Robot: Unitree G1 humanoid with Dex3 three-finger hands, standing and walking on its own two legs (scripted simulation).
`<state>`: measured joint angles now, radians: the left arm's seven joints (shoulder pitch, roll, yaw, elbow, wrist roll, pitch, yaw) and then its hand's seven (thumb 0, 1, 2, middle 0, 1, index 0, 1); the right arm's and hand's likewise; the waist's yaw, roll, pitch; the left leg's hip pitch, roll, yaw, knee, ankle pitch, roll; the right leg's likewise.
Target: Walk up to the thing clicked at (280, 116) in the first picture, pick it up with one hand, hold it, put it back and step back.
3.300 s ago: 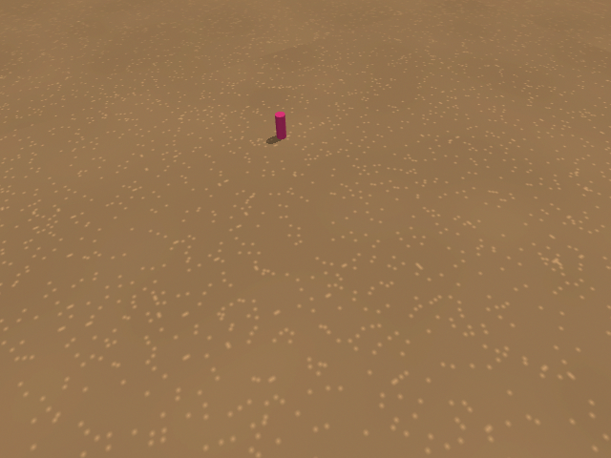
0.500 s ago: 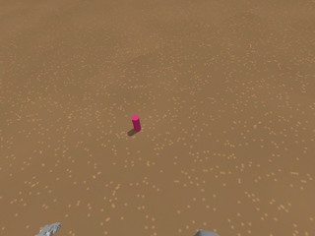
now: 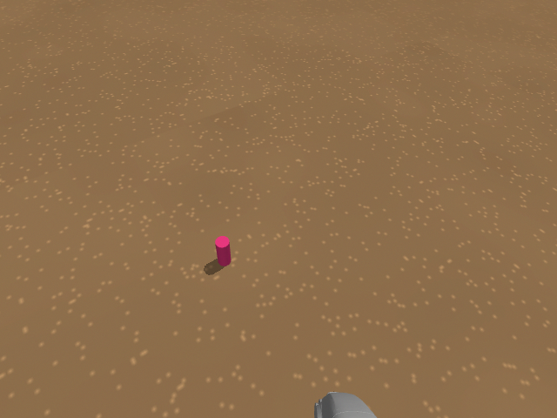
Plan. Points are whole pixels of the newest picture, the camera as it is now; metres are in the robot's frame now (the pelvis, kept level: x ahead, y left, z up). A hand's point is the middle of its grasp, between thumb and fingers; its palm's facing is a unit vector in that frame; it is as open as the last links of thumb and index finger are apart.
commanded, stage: walk up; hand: left
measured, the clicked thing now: (223, 251) +0.79 +0.18 -0.70
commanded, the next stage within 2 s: none
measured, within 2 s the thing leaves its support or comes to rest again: neither
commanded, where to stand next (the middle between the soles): +0.45 -0.04 m, yaw +1 degrees
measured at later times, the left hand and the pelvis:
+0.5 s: hand (145, 350) +0.24 +0.23 -0.12, palm faces -0.01 -0.92 -0.40, open 7.3 cm; pelvis +0.18 -0.05 +0.00, yaw +0 degrees
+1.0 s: hand (151, 277) +0.38 +0.25 -0.15, palm faces -0.04 -0.92 -0.38, open 7.3 cm; pelvis +0.32 -0.02 -0.01, yaw +1 degrees
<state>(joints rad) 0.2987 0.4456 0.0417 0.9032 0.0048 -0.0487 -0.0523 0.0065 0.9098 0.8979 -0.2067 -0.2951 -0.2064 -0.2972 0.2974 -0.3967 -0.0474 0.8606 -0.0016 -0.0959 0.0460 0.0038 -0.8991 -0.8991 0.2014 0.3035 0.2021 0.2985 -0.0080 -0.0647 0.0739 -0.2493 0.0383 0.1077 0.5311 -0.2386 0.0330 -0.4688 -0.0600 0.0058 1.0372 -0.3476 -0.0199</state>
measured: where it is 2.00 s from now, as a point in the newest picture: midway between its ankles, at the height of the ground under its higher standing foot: (275, 356)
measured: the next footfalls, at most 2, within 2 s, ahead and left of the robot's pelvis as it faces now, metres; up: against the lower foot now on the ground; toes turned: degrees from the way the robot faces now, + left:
right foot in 0.24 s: +0.23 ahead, -0.17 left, +0.00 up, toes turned -4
left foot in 0.64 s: +0.37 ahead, +0.10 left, +0.00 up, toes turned +6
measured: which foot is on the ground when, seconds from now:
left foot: down 0.00-0.26, up 0.28-0.62, down 0.64-1.00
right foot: up 0.00-0.22, down 0.24-0.68, up 0.70-1.00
